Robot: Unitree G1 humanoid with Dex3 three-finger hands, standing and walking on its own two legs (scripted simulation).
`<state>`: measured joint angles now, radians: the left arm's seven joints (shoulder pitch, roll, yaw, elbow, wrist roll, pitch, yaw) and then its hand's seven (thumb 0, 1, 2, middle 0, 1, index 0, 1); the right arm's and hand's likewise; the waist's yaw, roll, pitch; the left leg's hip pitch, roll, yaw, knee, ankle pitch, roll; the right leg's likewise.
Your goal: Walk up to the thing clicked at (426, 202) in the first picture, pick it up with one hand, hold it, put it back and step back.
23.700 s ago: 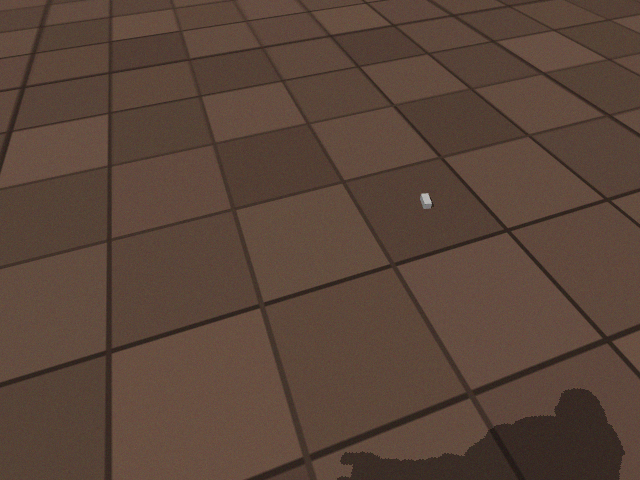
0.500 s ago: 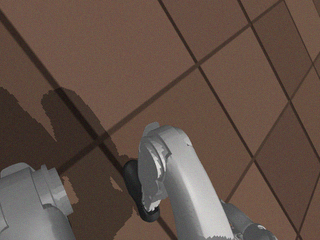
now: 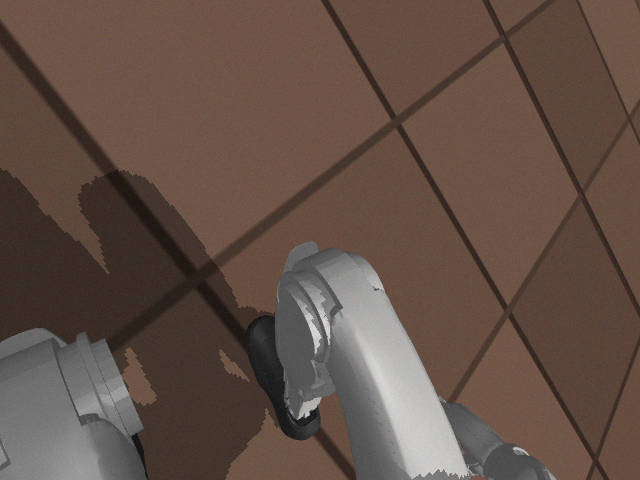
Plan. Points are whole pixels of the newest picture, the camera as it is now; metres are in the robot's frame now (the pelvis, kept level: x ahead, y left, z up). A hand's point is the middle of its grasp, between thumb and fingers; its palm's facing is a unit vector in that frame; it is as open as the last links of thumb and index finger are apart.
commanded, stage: close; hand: left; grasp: from above
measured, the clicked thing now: out of the picture +0.44 +0.38 -0.29
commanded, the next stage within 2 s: settle in 1.44 s
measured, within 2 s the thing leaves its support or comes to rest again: leaves its support in 1.84 s
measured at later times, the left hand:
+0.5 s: hand out of the picture +0.43 +0.37 -0.25, palm faces -0.47 -0.13 -0.87, open 8.1 cm
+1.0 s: hand out of the picture +0.42 +0.37 -0.25, palm faces -0.47 -0.13 -0.87, open 6.4 cm
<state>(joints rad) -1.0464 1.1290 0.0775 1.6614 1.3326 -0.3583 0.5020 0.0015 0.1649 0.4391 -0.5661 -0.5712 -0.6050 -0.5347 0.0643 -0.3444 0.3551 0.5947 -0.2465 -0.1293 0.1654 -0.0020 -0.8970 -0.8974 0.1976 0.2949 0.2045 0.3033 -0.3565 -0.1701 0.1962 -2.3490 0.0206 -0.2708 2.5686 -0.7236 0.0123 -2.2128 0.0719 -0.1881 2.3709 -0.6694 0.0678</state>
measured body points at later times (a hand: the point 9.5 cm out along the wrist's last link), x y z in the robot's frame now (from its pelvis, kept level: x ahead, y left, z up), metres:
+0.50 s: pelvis +0.00 +0.00 +0.00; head +0.27 +0.16 +0.32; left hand +0.45 +0.37 -0.20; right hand +0.09 -0.25 -0.05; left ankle +0.06 +0.12 -0.27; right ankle +0.12 -0.12 -0.27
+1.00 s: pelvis +0.00 +0.00 +0.00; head +0.27 +0.16 +0.32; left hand +0.45 +0.37 -0.20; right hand +0.09 -0.25 -0.06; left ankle +0.06 +0.12 -0.27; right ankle +0.12 -0.12 -0.27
